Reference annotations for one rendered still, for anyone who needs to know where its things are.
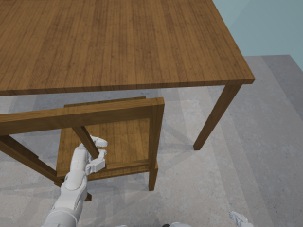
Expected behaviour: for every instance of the robot left forearm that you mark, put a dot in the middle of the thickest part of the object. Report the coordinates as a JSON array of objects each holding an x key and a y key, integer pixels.
[{"x": 67, "y": 209}]

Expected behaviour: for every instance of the right robot hand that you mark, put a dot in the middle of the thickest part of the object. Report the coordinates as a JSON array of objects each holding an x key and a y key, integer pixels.
[{"x": 240, "y": 219}]

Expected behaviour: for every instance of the table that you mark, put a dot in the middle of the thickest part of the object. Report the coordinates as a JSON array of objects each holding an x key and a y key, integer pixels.
[{"x": 78, "y": 46}]

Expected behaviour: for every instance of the chair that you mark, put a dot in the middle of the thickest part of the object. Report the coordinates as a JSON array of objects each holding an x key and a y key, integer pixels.
[{"x": 131, "y": 126}]

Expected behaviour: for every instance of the left robot hand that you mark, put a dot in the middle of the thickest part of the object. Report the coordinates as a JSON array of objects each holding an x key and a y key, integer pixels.
[{"x": 82, "y": 159}]

